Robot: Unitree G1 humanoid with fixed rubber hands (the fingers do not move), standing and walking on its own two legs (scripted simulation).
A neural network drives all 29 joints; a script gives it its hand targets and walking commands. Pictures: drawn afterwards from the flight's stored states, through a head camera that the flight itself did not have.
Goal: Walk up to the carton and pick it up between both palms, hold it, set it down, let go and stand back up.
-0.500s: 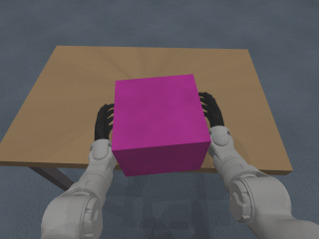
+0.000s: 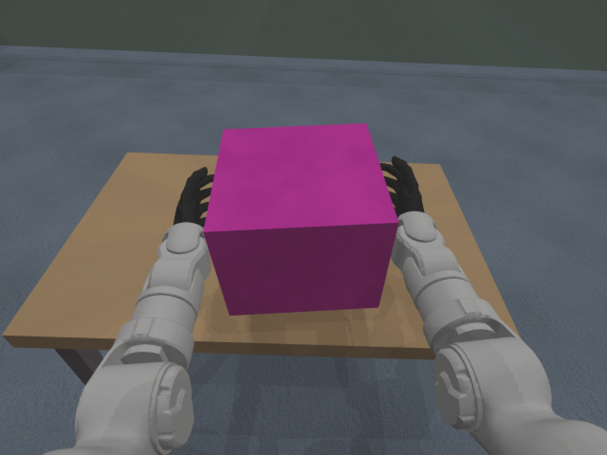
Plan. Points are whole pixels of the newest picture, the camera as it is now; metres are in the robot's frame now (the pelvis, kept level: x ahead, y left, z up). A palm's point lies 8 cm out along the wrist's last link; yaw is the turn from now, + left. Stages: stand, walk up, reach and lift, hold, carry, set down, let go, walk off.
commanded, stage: reach and lift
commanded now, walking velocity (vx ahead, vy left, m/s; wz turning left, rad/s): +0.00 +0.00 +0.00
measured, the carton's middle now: (299, 217) +0.42 -0.01 +0.13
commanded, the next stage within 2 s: hold in 1.30 s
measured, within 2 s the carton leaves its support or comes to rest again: neither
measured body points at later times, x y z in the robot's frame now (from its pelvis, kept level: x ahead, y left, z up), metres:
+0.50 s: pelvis +0.00 +0.01 +0.00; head -0.03 +0.05 +0.45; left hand +0.38 +0.15 +0.13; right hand +0.38 -0.15 +0.14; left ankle -0.01 +0.13 -0.75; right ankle +0.04 -0.13 -0.75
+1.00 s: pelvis -0.01 +0.00 +0.00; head -0.04 +0.03 +0.45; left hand +0.38 +0.16 +0.15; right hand +0.37 -0.15 +0.16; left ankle -0.01 +0.13 -0.75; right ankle +0.04 -0.13 -0.75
